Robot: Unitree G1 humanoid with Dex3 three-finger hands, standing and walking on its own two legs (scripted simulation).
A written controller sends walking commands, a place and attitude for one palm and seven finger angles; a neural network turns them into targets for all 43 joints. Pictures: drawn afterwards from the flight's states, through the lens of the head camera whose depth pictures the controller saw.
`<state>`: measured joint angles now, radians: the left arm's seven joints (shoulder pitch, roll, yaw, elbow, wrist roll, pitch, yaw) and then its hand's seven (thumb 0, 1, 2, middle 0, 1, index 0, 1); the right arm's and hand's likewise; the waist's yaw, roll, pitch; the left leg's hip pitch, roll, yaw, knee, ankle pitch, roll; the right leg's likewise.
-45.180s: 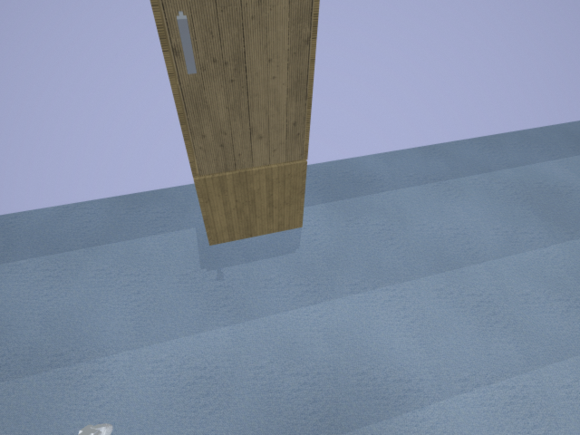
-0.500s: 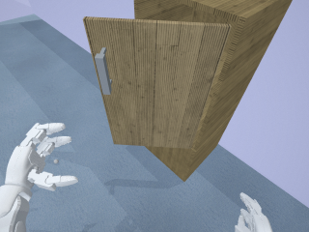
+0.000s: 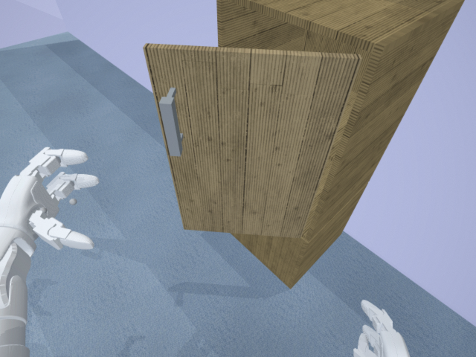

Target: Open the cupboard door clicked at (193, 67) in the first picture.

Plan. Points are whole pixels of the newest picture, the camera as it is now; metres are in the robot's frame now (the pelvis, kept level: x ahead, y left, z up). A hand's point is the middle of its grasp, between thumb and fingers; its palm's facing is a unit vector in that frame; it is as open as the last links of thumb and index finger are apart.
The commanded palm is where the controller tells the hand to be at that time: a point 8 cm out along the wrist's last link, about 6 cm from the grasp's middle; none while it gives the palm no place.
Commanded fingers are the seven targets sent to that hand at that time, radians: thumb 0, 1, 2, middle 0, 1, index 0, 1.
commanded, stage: raise the hand with hooked fingers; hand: left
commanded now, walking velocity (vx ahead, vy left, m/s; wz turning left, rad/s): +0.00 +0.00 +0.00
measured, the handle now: (174, 122) +0.52 +0.19 +0.12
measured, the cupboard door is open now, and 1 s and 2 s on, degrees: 42 42 42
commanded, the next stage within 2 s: move the hooked fingers beside the handle in 0.46 s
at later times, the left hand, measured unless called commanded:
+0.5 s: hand (92, 198) +0.30 +0.26 +0.13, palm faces +0.08 -1.00 -0.03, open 14.0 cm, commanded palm +0.27 +0.30 +0.14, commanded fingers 0.00 -0.50 0.30 -0.30 -1.20 -0.30 -1.20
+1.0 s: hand (111, 178) +0.34 +0.25 +0.13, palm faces +0.05 -1.00 -0.01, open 14.0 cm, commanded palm +0.32 +0.29 +0.14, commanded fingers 0.00 -0.50 0.30 -0.30 -1.20 -0.30 -1.20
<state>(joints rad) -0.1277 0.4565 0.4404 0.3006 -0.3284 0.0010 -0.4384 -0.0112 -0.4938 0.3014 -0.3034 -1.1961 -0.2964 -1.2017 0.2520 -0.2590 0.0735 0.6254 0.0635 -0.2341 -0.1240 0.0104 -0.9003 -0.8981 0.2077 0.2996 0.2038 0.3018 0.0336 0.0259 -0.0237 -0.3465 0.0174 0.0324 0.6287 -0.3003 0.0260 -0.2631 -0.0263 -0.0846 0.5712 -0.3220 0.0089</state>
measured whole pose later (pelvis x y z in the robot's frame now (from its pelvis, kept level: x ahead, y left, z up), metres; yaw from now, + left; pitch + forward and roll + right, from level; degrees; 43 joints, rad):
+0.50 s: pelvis +0.01 -0.02 +0.00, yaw -1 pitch +1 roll -1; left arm -0.12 0.43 0.44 0.32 -0.33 0.00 -0.43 -0.01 -0.50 0.30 -0.30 -1.20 -0.30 -1.20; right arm 0.25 -0.26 0.05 0.63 0.07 -0.22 -0.12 0.01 -0.90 -0.90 0.21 0.30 0.20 0.30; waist 0.03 0.04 -0.03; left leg -0.31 0.03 0.04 0.59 -0.29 0.00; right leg -0.25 -0.01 -0.08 0.56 -0.32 -0.01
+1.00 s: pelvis +0.00 -0.02 +0.00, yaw -1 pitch +2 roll +0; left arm -0.32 0.47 0.43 0.57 -0.29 -0.06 -0.43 -0.01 -0.50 0.30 -0.30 -1.20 -0.30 -1.20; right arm 0.28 -0.28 0.05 0.64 0.07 -0.19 -0.12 0.01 -0.90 -0.90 0.21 0.30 0.20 0.30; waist 0.00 0.03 -0.03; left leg -0.36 0.04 0.04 0.60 -0.28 0.00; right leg -0.30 -0.01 -0.07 0.59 -0.33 -0.02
